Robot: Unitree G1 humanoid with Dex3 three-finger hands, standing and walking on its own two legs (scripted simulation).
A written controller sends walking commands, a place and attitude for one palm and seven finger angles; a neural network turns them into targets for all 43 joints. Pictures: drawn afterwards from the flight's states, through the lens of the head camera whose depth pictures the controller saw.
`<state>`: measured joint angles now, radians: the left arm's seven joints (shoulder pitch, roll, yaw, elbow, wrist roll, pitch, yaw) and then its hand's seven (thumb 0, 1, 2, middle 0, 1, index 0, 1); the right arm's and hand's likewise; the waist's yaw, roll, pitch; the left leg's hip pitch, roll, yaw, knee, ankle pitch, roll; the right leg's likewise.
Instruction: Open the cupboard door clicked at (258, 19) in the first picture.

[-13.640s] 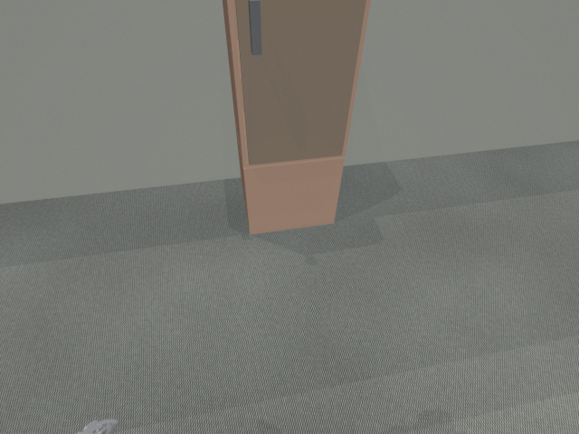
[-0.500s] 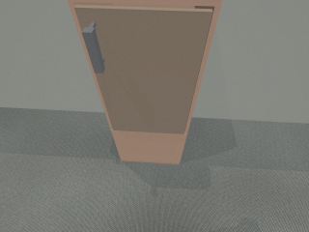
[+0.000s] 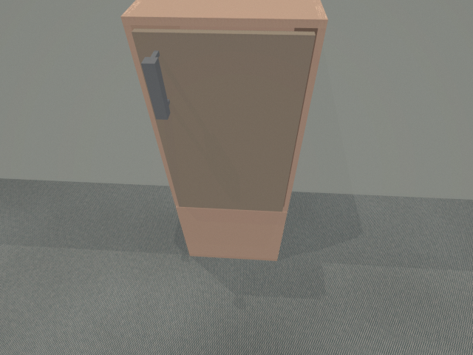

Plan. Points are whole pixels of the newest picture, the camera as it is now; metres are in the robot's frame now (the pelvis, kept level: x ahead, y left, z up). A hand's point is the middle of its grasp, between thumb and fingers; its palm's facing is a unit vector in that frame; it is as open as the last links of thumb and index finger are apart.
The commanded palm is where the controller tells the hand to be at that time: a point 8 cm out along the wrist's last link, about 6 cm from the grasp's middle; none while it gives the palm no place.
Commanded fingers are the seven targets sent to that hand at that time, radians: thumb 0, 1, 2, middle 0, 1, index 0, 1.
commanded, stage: come to a stop and stand still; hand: left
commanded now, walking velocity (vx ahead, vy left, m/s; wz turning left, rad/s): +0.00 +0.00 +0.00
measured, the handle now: (159, 85) +0.61 +0.21 +0.15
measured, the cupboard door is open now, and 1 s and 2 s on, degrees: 0 0 0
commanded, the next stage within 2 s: look again from close up in 0.02 s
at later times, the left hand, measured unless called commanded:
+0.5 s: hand out of the picture +0.06 +0.17 -0.17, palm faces +0.02 -0.98 -0.21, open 7.3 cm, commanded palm none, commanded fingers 0.00 0.90 0.90 -0.20 -0.30 -0.20 -0.30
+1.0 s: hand (142, 275) +0.23 +0.17 +0.02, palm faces +0.05 -1.00 -0.04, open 8.0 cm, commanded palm +0.16 +0.24 -0.02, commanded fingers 0.00 0.53 0.74 -0.23 -0.54 -0.23 -0.54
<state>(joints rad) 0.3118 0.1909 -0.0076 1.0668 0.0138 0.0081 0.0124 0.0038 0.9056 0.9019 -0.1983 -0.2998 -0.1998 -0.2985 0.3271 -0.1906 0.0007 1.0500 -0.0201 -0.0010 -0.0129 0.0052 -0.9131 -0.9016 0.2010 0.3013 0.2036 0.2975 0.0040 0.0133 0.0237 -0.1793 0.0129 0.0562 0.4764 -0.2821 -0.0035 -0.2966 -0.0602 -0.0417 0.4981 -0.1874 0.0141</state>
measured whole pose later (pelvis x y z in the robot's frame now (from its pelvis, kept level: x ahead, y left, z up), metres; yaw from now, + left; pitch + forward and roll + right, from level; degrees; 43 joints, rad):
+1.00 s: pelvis +0.02 -0.01 -0.03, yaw +1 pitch +6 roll +1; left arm 0.33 0.18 0.17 0.12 -0.23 -0.45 -0.24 0.00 0.75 0.83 -0.21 -0.40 -0.21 -0.40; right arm 0.18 -0.22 -0.04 0.63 0.01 -0.30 -0.01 0.01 -0.90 -0.90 0.20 0.30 0.20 0.30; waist -0.01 -0.02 -0.09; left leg -0.43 0.03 0.04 0.76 -0.43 -0.02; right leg -0.55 -0.06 -0.05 0.78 -0.34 0.00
